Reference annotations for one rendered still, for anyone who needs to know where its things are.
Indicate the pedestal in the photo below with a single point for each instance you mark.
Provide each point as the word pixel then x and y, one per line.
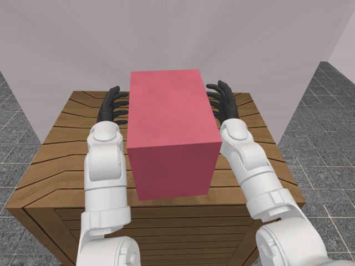
pixel 206 230

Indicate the left robot hand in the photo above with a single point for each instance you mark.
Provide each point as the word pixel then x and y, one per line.
pixel 106 110

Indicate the robot right upper arm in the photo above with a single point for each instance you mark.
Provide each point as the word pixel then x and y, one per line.
pixel 293 242

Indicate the right robot hand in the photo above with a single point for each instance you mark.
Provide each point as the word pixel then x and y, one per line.
pixel 227 107

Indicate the left robot forearm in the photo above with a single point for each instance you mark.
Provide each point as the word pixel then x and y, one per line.
pixel 106 209

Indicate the carton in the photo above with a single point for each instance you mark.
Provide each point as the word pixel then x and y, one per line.
pixel 173 141

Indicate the right robot forearm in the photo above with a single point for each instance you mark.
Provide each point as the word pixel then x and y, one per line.
pixel 266 198

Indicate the robot left upper arm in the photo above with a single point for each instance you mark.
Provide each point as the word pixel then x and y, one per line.
pixel 116 251

